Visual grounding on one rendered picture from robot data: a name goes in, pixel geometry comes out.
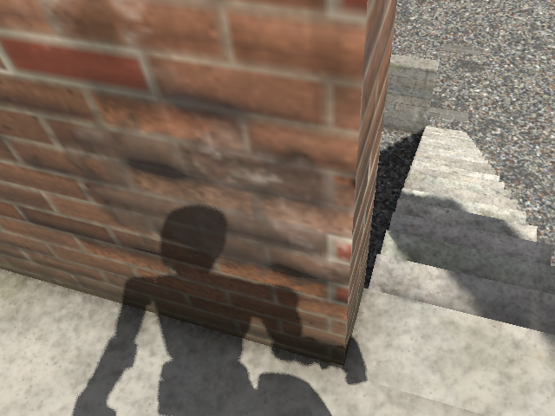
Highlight stairs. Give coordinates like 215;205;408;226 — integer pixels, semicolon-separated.
369;126;555;335

